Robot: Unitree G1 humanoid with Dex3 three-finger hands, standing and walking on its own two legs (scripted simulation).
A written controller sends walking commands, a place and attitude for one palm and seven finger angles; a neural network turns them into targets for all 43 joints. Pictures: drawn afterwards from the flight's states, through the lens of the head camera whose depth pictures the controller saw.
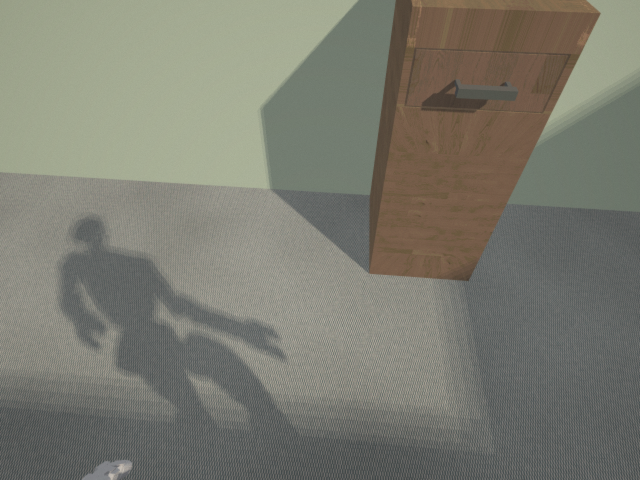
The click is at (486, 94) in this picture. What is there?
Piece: drawer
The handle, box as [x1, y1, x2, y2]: [454, 79, 518, 100]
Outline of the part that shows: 454,83 456,87 456,97 514,100 518,91 516,87 512,87 509,82 505,82 503,86 466,85 461,84 459,79 455,79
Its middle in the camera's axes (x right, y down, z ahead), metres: +0.39 -0.36 +0.92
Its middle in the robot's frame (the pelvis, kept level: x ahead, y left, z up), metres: +0.95 -0.34 +0.03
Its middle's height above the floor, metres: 0.80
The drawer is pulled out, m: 0.00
